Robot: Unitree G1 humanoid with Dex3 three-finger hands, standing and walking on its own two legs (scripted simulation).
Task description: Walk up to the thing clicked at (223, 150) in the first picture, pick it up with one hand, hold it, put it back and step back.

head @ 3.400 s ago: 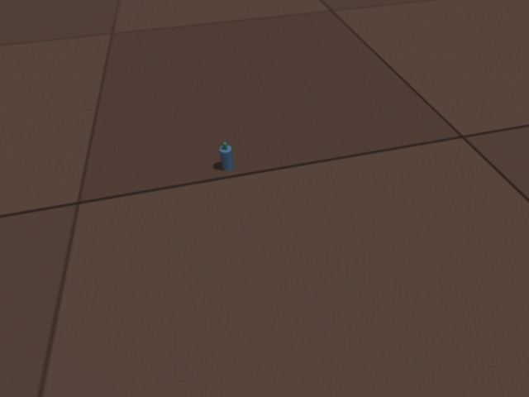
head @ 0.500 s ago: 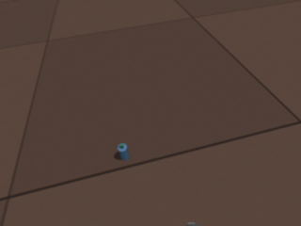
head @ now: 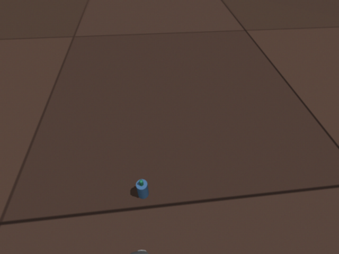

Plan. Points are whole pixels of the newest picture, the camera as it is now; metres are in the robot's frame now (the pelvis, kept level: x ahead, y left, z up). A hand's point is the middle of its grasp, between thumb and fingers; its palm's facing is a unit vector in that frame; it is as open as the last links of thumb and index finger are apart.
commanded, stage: walk up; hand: left
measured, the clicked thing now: (142, 187) +0.59 +0.21 -0.68
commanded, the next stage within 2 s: none
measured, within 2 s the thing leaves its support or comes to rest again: neither
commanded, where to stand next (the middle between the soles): +0.25 +0.00 m, yaw -2 degrees
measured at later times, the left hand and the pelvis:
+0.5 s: hand (80, 223) +0.22 +0.28 -0.13, palm faces -0.08 -0.90 -0.42, open 7.4 cm; pelvis +0.15 +0.00 -0.01, yaw -2 degrees
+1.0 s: hand (91, 208) +0.28 +0.27 -0.16, palm faces -0.03 -0.95 -0.30, open 7.4 cm; pelvis +0.20 +0.02 +0.00, yaw -1 degrees
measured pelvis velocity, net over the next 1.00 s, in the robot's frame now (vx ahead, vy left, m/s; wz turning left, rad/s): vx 0.20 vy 0.02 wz -0.02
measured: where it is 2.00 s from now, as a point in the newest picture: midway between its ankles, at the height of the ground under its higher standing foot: outside the picture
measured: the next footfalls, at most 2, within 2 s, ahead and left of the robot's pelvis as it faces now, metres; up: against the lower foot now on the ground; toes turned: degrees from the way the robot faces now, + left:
left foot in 0.02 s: +0.15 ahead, +0.13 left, +0.00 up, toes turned +4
right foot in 0.50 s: +0.27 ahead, -0.13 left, +0.00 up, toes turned -3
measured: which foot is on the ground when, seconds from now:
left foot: up 0.00-0.00, down 0.02-0.50, up 0.52-0.82, down 0.84-1.00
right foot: down 0.00-0.06, up 0.08-0.48, down 0.50-1.00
